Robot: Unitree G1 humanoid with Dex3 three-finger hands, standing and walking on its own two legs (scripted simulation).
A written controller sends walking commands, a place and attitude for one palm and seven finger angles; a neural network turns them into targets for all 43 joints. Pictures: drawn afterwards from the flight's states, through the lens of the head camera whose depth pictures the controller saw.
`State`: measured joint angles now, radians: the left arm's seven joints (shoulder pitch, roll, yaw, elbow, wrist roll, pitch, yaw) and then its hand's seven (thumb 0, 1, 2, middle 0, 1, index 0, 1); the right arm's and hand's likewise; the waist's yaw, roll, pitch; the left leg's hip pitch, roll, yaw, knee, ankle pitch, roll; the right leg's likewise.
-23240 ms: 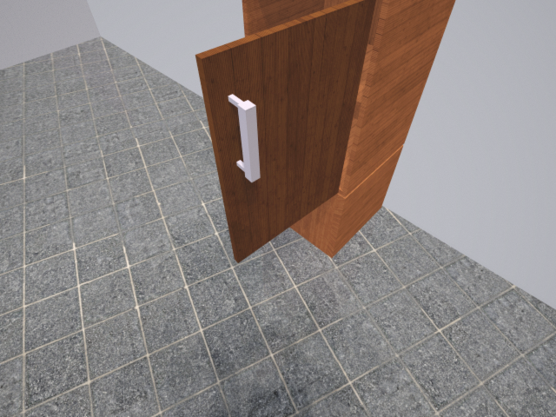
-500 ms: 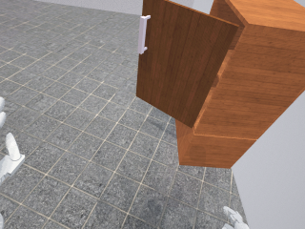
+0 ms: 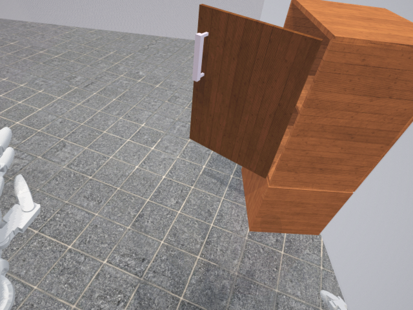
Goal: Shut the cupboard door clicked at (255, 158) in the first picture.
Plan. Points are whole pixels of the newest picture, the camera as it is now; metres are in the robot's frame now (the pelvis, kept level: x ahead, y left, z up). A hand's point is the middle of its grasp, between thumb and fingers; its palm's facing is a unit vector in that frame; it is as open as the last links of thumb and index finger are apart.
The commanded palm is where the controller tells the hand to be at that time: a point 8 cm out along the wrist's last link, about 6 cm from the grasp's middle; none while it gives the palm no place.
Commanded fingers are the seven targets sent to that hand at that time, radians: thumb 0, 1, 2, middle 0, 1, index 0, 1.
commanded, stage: stop stepping back and stand still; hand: left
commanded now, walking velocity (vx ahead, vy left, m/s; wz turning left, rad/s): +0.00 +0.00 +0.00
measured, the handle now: (200, 57) +0.93 +0.09 +0.10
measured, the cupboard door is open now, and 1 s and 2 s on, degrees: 56 56 56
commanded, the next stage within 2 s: let the arm hang, fingers relaxed in 0.22 s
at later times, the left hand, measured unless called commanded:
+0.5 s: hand out of the picture +0.14 +0.23 -0.09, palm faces +0.08 -0.94 -0.33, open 7.4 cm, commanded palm none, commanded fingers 0.00 0.90 0.90 -0.20 -0.30 -0.20 -0.30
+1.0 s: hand out of the picture -0.05 +0.21 -0.15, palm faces +0.02 -0.96 -0.29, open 7.3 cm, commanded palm none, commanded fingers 0.00 0.90 0.90 -0.20 -0.30 -0.20 -0.30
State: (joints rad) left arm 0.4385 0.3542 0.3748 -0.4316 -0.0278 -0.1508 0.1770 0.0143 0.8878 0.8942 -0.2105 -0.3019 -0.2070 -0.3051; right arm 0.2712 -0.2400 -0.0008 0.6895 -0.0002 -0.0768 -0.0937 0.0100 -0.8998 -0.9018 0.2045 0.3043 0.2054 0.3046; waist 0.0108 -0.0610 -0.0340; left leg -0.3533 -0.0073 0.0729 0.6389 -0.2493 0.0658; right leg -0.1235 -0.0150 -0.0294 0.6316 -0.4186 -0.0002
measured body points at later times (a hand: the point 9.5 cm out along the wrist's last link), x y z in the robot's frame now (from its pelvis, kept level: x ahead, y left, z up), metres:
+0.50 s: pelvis +0.00 +0.01 +0.00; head +0.00 -0.01 +0.45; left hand +0.13 +0.28 -0.06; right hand +0.15 -0.25 -0.11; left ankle +0.06 +0.08 -0.72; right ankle -0.03 -0.12 -0.72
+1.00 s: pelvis -0.01 -0.01 +0.02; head -0.01 -0.02 +0.47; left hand -0.05 +0.26 -0.13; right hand +0.01 -0.24 -0.15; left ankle +0.06 +0.08 -0.72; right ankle -0.03 -0.12 -0.72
